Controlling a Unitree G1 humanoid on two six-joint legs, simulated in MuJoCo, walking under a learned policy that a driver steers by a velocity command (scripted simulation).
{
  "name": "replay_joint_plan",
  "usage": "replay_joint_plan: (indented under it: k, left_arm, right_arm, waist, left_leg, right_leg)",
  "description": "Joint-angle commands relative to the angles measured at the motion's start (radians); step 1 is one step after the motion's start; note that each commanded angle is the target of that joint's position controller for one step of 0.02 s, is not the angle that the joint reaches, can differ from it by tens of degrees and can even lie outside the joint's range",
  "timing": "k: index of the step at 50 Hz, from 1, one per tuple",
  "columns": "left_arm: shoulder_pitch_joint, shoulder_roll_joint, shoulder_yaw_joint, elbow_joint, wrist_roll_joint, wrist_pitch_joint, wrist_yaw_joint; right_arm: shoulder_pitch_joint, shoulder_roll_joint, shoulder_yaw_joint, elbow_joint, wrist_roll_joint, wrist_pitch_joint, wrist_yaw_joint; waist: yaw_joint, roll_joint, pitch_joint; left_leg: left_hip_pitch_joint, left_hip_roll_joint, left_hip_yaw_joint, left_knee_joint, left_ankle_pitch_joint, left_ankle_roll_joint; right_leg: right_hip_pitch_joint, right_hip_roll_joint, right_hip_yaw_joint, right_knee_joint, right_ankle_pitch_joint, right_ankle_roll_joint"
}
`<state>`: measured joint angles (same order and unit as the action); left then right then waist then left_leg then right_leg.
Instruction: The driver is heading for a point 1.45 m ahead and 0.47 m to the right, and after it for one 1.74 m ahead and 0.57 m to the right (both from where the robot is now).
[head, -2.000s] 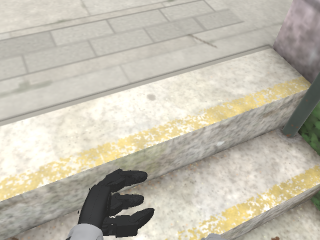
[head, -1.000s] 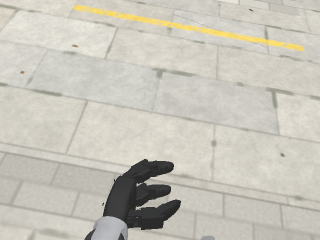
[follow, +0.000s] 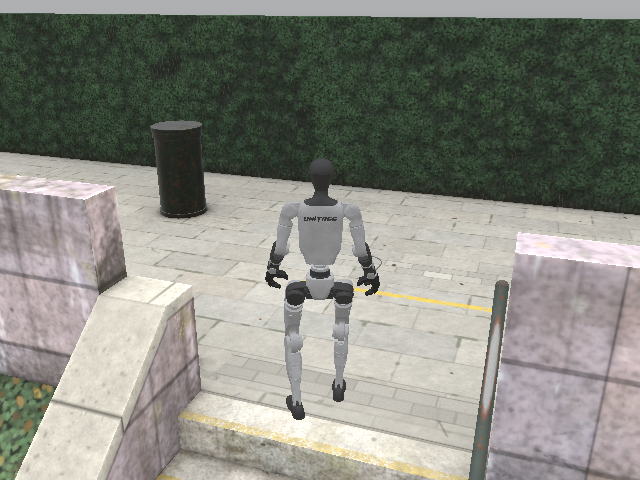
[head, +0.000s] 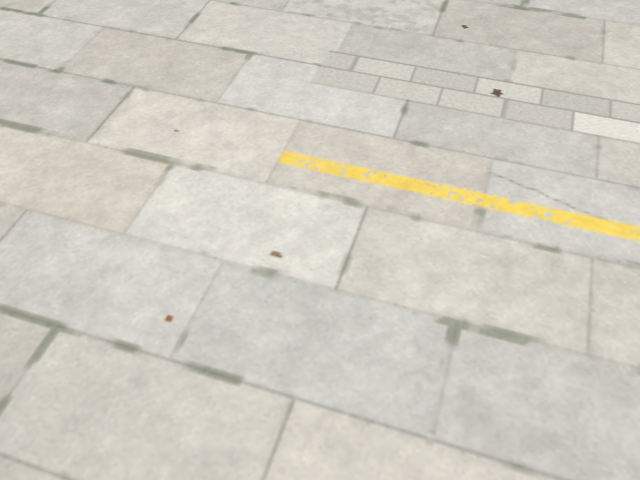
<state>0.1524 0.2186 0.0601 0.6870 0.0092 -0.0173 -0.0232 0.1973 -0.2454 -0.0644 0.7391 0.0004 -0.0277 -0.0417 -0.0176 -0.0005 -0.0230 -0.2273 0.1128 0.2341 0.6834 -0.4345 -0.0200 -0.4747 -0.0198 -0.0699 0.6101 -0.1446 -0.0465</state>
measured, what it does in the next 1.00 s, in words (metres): steps on the spot, turning right: left foot, then right foot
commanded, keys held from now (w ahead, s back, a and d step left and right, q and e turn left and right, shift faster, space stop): e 0.66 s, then no key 0.34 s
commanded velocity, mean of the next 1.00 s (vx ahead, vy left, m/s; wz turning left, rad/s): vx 0.01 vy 0.00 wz -0.47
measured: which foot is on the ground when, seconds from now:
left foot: down 0.00-0.00, up 0.02-0.42, down 0.44-0.82, up 0.84-1.00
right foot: down 0.00-0.44, up 0.46-0.80, down 0.82-1.00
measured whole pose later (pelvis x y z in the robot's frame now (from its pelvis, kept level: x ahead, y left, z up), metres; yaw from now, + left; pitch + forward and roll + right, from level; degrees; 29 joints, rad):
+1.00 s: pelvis +0.00 -0.01 +0.01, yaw -31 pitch +2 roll +1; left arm 0.17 0.19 0.01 0.60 0.02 0.00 0.00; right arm 0.22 -0.27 -0.06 0.71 -0.01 0.02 -0.05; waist -0.02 0.03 -0.02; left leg -0.49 0.07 -0.01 1.00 -0.45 -0.09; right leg -0.31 0.01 -0.01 0.55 -0.27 -0.04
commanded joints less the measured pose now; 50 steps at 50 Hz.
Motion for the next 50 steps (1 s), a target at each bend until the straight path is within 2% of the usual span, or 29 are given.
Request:
replay_joint_plan:
  k: [1, 2, 3, 4, 5, 7, 9, 13, 18, 21, 22, 23, 24, 25, 26, 27, 28, 30, 32, 35, 38, 40, 41, 42, 43, 44, 45, 47, 50]
  left_arm:
    - [0.192, 0.273, 0.076, -0.078, 0.025, -0.02, 0.024]
    - [0.16, 0.227, 0.064, -0.104, 0.01, -0.022, 0.018]
    - [0.099, 0.186, 0.054, -0.117, -0.007, -0.018, 0.025]
    - [0.052, 0.162, 0.046, -0.13, -0.022, -0.008, 0.034]
    - [0.014, 0.142, 0.039, -0.141, -0.031, 0.001, 0.041]
    - [-0.002, 0.148, 0.039, -0.151, -0.013, 0.014, 0.053]
    - [0.011, 0.165, 0.047, -0.158, -0.004, 0.019, 0.06]
    - [0.008, 0.18, 0.055, -0.174, -0.012, 0.034, 0.072]
    - [0.004, 0.18, 0.057, -0.189, -0.014, 0.045, 0.059]
    - [-0.016, 0.167, 0.055, -0.193, -0.035, 0.058, 0.061]
    - [-0.014, 0.123, 0.044, -0.202, -0.028, 0.058, 0.062]
    - [-0.041, 0.102, 0.036, -0.232, -0.035, 0.044, 0.059]
    - [-0.037, 0.183, 0.063, -0.222, -0.009, 0.025, 0.049]
    - [-0.007, 0.215, 0.078, -0.187, -0.021, 0.026, 0.039]
    - [0.034, 0.204, 0.079, -0.148, -0.028, 0.039, 0.038]
    - [0.05, 0.187, 0.074, -0.13, -0.026, 0.052, 0.038]
    - [0.05, 0.16, 0.064, -0.128, -0.027, 0.059, 0.037]
    - [-0.004, 0.128, 0.046, -0.147, -0.033, 0.064, 0.039]
    - [-0.072, 0.103, 0.028, -0.176, -0.029, 0.062, 0.038]
    - [-0.093, 0.065, 0.002, -0.2, -0.023, 0.052, 0.025]
    - [-0.036, 0.095, 0.008, -0.181, -0.025, 0.046, 0.01]
    - [0.056, 0.094, 0.013, -0.141, -0.022, 0.042, 0.005]
    - [0.085, 0.122, 0.02, -0.141, -0.016, 0.039, 0.01]
    - [0.113, 0.202, 0.034, -0.162, -0.005, 0.036, 0.023]
    - [0.076, 0.221, 0.029, -0.166, 0.019, 0.03, 0.023]
    - [0.096, 0.164, 0.017, -0.169, 0.029, 0.015, 0.018]
    - [0.063, 0.136, 0.005, -0.16, 0.034, 0.004, 0.018]
    - [-0.028, 0.139, 0.005, -0.171, 0.006, -0.001, 0.025]
    - [-0.057, 0.1, -0.009, -0.161, 0.006, 0.0, 0.031]
  right_arm:
    - [0.016, -0.029, 0.002, -0.117, -0.031, -0.018, 0.003]
    - [-0.021, -0.071, -0.007, -0.11, -0.003, -0.014, 0.01]
    - [-0.069, -0.08, -0.007, -0.117, 0.003, -0.014, 0.01]
    - [-0.084, -0.081, -0.01, -0.112, -0.01, -0.01, 0.0]
    - [-0.098, -0.095, -0.018, -0.124, -0.019, -0.003, -0.011]
    - [-0.083, -0.073, -0.014, -0.132, -0.016, 0.006, -0.015]
    - [-0.075, -0.056, -0.008, -0.129, -0.011, 0.008, -0.022]
    - [-0.09, -0.044, 0.0, -0.132, -0.003, 0.011, -0.026]
    - [-0.09, -0.056, -0.007, -0.139, 0.009, -0.006, -0.005]
    - [0.003, -0.072, -0.023, -0.113, 0.008, -0.014, 0.009]
    - [0.049, -0.139, -0.042, -0.115, -0.019, -0.009, 0.006]
    - [0.026, -0.218, -0.06, -0.105, -0.05, 0.002, 0.003]
    - [-0.005, -0.171, -0.054, -0.141, -0.069, -0.007, 0.004]
    - [-0.069, -0.116, -0.038, -0.17, -0.057, -0.008, -0.005]
    - [-0.122, -0.09, -0.029, -0.184, -0.036, -0.005, -0.009]
    - [-0.145, -0.079, -0.023, -0.189, -0.016, -0.005, -0.012]
    - [-0.138, -0.082, -0.018, -0.19, -0.011, -0.003, -0.02]
    - [-0.097, -0.085, -0.014, -0.182, -0.023, 0.005, -0.028]
    - [-0.042, -0.104, -0.021, -0.171, -0.025, 0.014, -0.033]
    - [-0.013, -0.158, -0.037, -0.157, -0.018, 0.025, -0.027]
    - [0.005, -0.181, -0.042, -0.143, 0.001, 0.031, -0.01]
    - [-0.003, -0.152, -0.03, -0.128, 0.022, 0.035, -0.005]
    - [0.047, -0.117, -0.019, -0.103, 0.02, 0.028, -0.001]
    - [0.055, -0.04, 0.007, -0.123, -0.022, 0.017, 0.008]
    - [-0.017, -0.026, 0.019, -0.162, -0.031, 0.005, 0.003]
    - [-0.092, -0.105, -0.004, -0.172, -0.013, 0.009, -0.007]
    - [-0.095, -0.113, -0.01, -0.158, 0.002, 0.015, -0.008]
    - [-0.042, -0.103, -0.018, -0.119, -0.014, 0.037, -0.016]
    - [0.025, -0.063, -0.008, -0.087, -0.014, 0.039, -0.01]
  waist:
    - [0.043, -0.295, -0.293]
    - [0.078, -0.18, -0.333]
    - [0.066, -0.135, -0.262]
    - [0.044, -0.054, -0.209]
    - [0.022, -0.056, -0.177]
    - [-0.005, -0.1, -0.168]
    - [-0.002, -0.109, -0.176]
    - [0.016, -0.135, -0.175]
    - [0.04, -0.178, -0.142]
    - [-0.012, -0.161, -0.12]
    - [-0.012, -0.035, -0.128]
    - [0.019, 0.324, -0.054]
    - [0.01, 0.32, -0.068]
    - [0.032, 0.21, -0.069]
    - [0.057, 0.141, -0.048]
    - [0.057, 0.118, -0.03]
    - [0.05, 0.116, -0.027]
    - [0.02, 0.123, -0.015]
    - [-0.021, 0.142, -0.03]
    - [-0.043, 0.182, -0.069]
    - [-0.037, 0.204, -0.085]
    - [0.013, 0.186, -0.085]
    - [0.021, 0.136, -0.095]
    - [-0.002, -0.096, -0.152]
    - [0.012, -0.333, -0.136]
    - [0.079, -0.237, -0.136]
    - [0.056, -0.206, -0.105]
    - [0.016, -0.166, -0.062]
    - [-0.019, -0.13, -0.078]
  left_leg:
    - [-0.451, -0.153, -0.208, 0.663, -0.276, -0.064]
    - [-0.482, -0.11, -0.32, 0.741, -0.217, -0.059]
    - [-0.525, -0.091, -0.317, 0.743, -0.139, -0.051]
    - [-0.523, -0.067, -0.322, 0.683, -0.077, -0.05]
    - [-0.481, -0.055, -0.322, 0.617, -0.038, -0.053]
    - [-0.407, -0.081, -0.297, 0.543, 0.004, -0.057]
    - [-0.395, -0.096, -0.291, 0.449, 0.021, -0.064]
    - [-0.346, -0.109, -0.306, 0.284, 0.067, -0.065]
    - [-0.245, -0.144, -0.306, 0.074, 0.047, -0.037]
    - [-0.029, -0.13, -0.292, -0.224, 0.196, 0.014]
    - [0.104, 0.051, -0.436, -0.276, 0.239, 0.084]
    - [0.109, 0.257, -0.699, -0.37, 0.423, 0.232]
    - [0.052, 0.355, -0.795, -0.382, 0.482, 0.327]
    - [0.023, 0.291, -0.681, -0.359, 0.46, 0.291]
    - [-0.01, 0.205, -0.558, -0.341, 0.429, 0.229]
    - [-0.02, 0.158, -0.482, -0.338, 0.42, 0.2]
    - [-0.028, 0.143, -0.426, -0.342, 0.444, 0.202]
    - [0.001, 0.11, -0.346, -0.347, 0.421, 0.204]
    - [0.085, 0.126, -0.325, -0.336, 0.425, 0.216]
    - [0.075, 0.152, -0.296, -0.316, 0.455, 0.235]
    - [0.072, 0.184, -0.317, -0.275, 0.516, 0.246]
    - [0.031, 0.156, -0.289, -0.194, 0.529, 0.198]
    - [-0.052, 0.123, -0.254, -0.138, 0.44, 0.13]
    - [-0.234, 0.038, -0.164, 0.082, 0.101, 0.022]
    - [-0.398, -0.042, -0.177, 0.185, -0.203, -0.043]
    - [-0.386, -0.019, -0.249, 0.289, -0.201, -0.06]
    - [-0.38, -0.016, -0.271, 0.333, -0.156, -0.062]
    - [-0.349, -0.013, -0.283, 0.362, -0.068, -0.071]
    - [-0.24, -0.031, -0.268, 0.335, 0.042, -0.075]
  right_leg:
    - [0.57, -0.371, 0.652, -0.148, 0.865, -0.364]
    - [0.556, -0.34, 0.591, -0.18, 0.676, -0.358]
    - [0.492, -0.292, 0.507, -0.18, 0.529, -0.308]
    - [0.403, -0.246, 0.451, -0.192, 0.425, -0.253]
    - [0.309, -0.215, 0.416, -0.207, 0.37, -0.222]
    - [0.22, -0.164, 0.378, -0.223, 0.35, -0.2]
    - [0.22, -0.143, 0.371, -0.221, 0.343, -0.193]
    - [0.189, -0.126, 0.421, -0.229, 0.106, -0.174]
    - [0.18, -0.122, 0.535, -0.221, 0.007, -0.17]
    - [0.092, -0.064, 0.532, -0.157, -0.041, -0.109]
    - [-0.056, -0.003, 0.454, -0.005, -0.198, -0.057]
    - [-0.29, 0.174, 0.194, 0.221, -0.435, 0.012]
    - [-0.308, 0.11, 0.204, 0.498, -0.494, 0.062]
    - [-0.278, 0.085, 0.216, 0.626, -0.415, 0.078]
    - [-0.249, 0.07, 0.199, 0.69, -0.346, 0.096]
    - [-0.253, 0.064, 0.187, 0.749, -0.284, 0.11]
    - [-0.248, 0.055, 0.166, 0.801, -0.249, 0.125]
    - [-0.26, 0.036, 0.121, 0.735, -0.18, 0.141]
    - [-0.269, 0.004, 0.098, 0.576, -0.174, 0.157]
    - [-0.112, -0.022, 0.053, 0.354, -0.284, 0.147]
    - [0.015, 0.011, 0.001, 0.159, -0.28, 0.111]
    - [0.18, 0.045, -0.022, -0.122, -0.097, 0.055]
    - [0.318, 0.02, 0.044, -0.211, 0.035, 0.024]
    - [0.495, -0.206, 0.332, -0.206, 0.357, -0.041]
    - [0.441, -0.383, 0.48, -0.21, 0.491, -0.228]
    - [0.377, -0.36, 0.479, -0.241, 0.368, -0.274]
    - [0.34, -0.307, 0.415, -0.251, 0.27, -0.237]
    - [0.26, -0.241, 0.333, -0.251, 0.186, -0.171]
    - [0.195, -0.182, 0.24, -0.242, 0.23, -0.161]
